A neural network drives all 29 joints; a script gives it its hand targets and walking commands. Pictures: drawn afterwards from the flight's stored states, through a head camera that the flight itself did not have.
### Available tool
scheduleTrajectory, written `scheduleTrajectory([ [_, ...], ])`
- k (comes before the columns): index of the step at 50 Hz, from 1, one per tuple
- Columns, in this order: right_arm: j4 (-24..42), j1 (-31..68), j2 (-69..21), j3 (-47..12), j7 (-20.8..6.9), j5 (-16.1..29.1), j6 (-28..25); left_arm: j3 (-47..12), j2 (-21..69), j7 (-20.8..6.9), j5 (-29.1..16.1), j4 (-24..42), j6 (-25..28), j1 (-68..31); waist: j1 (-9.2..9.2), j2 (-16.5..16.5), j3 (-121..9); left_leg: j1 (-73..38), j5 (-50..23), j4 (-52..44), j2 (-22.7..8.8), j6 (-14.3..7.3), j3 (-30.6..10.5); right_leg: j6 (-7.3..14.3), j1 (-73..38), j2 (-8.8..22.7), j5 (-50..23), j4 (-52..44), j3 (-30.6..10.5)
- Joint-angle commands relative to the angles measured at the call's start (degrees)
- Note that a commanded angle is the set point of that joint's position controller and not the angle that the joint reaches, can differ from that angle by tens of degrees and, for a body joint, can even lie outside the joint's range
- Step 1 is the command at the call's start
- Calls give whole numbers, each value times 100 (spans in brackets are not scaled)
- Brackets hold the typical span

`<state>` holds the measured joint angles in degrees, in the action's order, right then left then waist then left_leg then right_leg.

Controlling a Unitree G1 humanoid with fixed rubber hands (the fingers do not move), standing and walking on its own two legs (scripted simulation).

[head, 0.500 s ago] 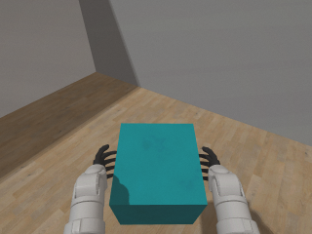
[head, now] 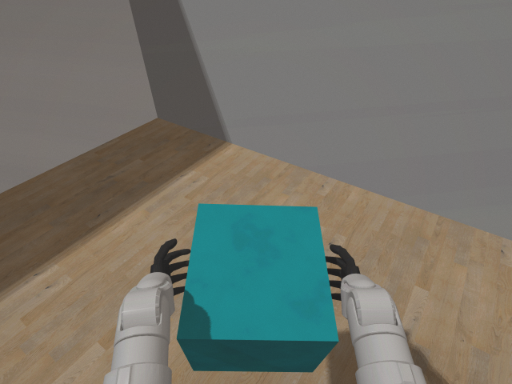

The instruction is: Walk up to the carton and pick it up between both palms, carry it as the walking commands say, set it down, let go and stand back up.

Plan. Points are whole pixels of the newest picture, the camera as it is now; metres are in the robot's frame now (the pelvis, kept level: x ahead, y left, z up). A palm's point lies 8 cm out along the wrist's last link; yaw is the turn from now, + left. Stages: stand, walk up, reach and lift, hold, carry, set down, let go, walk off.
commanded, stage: hold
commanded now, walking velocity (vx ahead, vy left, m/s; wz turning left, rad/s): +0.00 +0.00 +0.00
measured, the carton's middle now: (255, 288) +0.33 +0.02 -0.02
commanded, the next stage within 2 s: carry in 0.12 s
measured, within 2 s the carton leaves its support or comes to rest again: neither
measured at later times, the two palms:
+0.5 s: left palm (213, 268) +0.27 +0.08 +0.11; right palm (418, 281) +0.26 -0.22 +0.08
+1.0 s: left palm (289, 277) +0.27 -0.03 +0.09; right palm (506, 309) +0.22 -0.33 +0.08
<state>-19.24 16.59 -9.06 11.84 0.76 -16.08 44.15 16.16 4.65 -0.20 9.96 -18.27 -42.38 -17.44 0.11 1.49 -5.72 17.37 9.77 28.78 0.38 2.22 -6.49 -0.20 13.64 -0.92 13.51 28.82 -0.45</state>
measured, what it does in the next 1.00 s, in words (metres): steps to the right: left foot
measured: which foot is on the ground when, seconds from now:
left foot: down 0.00-0.44, up 0.46-0.88, down 0.90-1.00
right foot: down 0.00-0.90, up 0.92-1.00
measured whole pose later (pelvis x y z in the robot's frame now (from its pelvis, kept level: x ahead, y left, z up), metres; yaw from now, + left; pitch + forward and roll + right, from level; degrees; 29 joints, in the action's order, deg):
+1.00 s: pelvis -0.02 -0.15 -0.01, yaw -10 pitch +3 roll +1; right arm 18.1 10.4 -7.9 1.9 12.3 -5.3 72.8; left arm 10.6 8.0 7.2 5.9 20.0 -69.6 -11.1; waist 0.1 -0.7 -5.9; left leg 18.5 19.3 35.6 -5.1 4.5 1.3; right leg 2.0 30.5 -7.6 24.7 61.6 -0.4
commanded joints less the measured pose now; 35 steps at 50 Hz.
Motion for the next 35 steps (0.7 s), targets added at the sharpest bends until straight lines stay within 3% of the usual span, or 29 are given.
scheduleTrajectory([
  [1,1163,3887,-5451,-3351,-1634,2087,-424,-4036,6356,-1681,-1422,495,-16,-3423,-124,116,-1642,-1645,-279,-458,531,-111,331,122,-480,-409,-180,-758,-381],
  [5,1198,3820,-5447,-3374,-1632,2090,-433,-4070,6366,-1680,-1431,515,-7,-3364,-146,97,-1643,-1685,-364,-452,525,-111,312,121,-472,-413,-264,-746,-379],
  [6,1675,4086,-5211,-3562,-1507,2227,-407,-4111,6119,-1546,-1405,682,-27,-3299,-10,127,-2391,-1197,-2080,64,-743,-179,-71,79,-466,738,-1328,459,-182],
  [7,1944,3980,-5208,-3631,-1481,2299,-345,-4239,6144,-1478,-1536,858,-73,-3227,-6,222,-2508,-1191,-2156,76,-889,-188,-186,30,-343,535,-950,743,-145],
  [9,2511,4121,-5240,-3850,-1369,2456,-200,-4467,6209,-1351,-1768,1395,-205,-3394,-33,497,-2294,-1253,-1376,-258,-1314,-367,-577,-46,402,260,102,1079,39],
  [10,2740,4210,-5175,-3902,-1294,2491,-104,-4524,6224,-1286,-1850,1568,-304,-3454,-16,843,-2139,-1266,-747,-504,-1546,-506,-872,-76,812,96,1094,1290,93],
  [11,2847,4279,-5131,-3902,-1199,2515,16,-4577,6195,-1216,-1944,1816,-415,-3645,-21,1058,-1947,-1112,243,-781,-1766,-647,-1149,-59,1133,42,1562,1557,102],
  [13,2912,4208,-4971,-3816,-974,2478,317,-4729,6042,-1072,-2147,2190,-722,-3959,-33,1108,-1591,-392,1811,-1182,-1999,-718,-1347,-53,1288,120,1455,1826,21],
  [14,2900,4101,-4889,-3789,-851,2467,508,-4770,5901,-993,-2233,2286,-911,-3994,-25,1097,-1424,-47,2169,-1211,-2008,-667,-1216,-41,1235,162,1352,1761,16],
  [16,2856,3673,-4685,-3664,-631,2425,879,-4817,5653,-849,-2381,2477,-1277,-3756,12,1154,-1367,316,2041,-999,-1868,-486,-829,48,917,147,1110,1354,25],
  [18,3145,2826,-4739,-3742,-460,2386,1264,-4899,5767,-709,-2519,2737,-1679,-3026,72,849,-1395,603,1714,-290,-1555,-262,-314,144,482,120,1007,538,-188],
  [19,3243,2835,-4783,-3759,-380,2412,1432,-4864,5740,-656,-2572,2840,-1847,-2954,113,204,-1337,921,1644,546,-1207,-122,127,219,259,243,1103,-156,-649],
  [20,3364,2764,-4839,-3778,-292,2462,1602,-4828,5616,-582,-2619,3018,-2000,-2981,97,-1270,-1118,1587,1852,1927,-358,168,1085,394,153,1074,479,-1125,-1949],
  [21,3460,2867,-4843,-3826,-198,2538,1765,-4727,5502,-518,-2607,3018,-2171,-2861,43,-1880,-871,2321,2306,2969,-82,344,1283,511,28,1548,-1074,-1047,-2588],
  [22,3663,2885,-4806,-3835,-153,2645,1914,-4682,5477,-460,-2588,3103,-2322,-2813,16,-1494,-957,2279,2353,3415,-310,269,952,666,130,1583,-1699,-766,-2453],
  [23,3912,3020,-4889,-3906,-111,2755,2021,-4583,5486,-424,-2553,3263,-2402,-2789,5,-1184,-934,2179,2161,3725,-448,291,872,649,230,1382,-1805,-617,-2170],
  [24,3991,3079,-4939,-3890,-73,2820,2126,-4477,5480,-378,-2560,3331,-2484,-2725,7,-817,-872,2058,1815,3908,-529,347,889,490,247,1096,-1447,-595,-1903],
  [25,4148,3166,-5055,-4011,-68,2948,2201,-4394,5517,-330,-2527,3450,-2533,-2594,15,-718,-855,2055,1662,3860,-517,381,898,403,241,959,-1561,-589,-1884],
  [27,4658,3281,-5152,-4244,-25,3162,2285,-4358,5592,-251,-2524,3723,-2597,-2438,46,-839,-1026,2092,1652,3598,-449,451,925,513,-51,1001,-2343,-524,-2172],
  [31,5490,3554,-5346,-4561,91,3439,2377,-4336,5823,-167,-2571,4110,-2644,-2195,67,-1165,-1281,1914,1655,3195,-306,545,1003,356,-474,869,-2967,-538,-2241],
  [35,5307,2936,-5144,-4361,210,3296,2524,-4229,5655,-106,-2548,3963,-2777,-1713,62,-1310,-1692,1527,1665,2425,-122,505,1104,109,-996,728,-4914,-254,-2217],
])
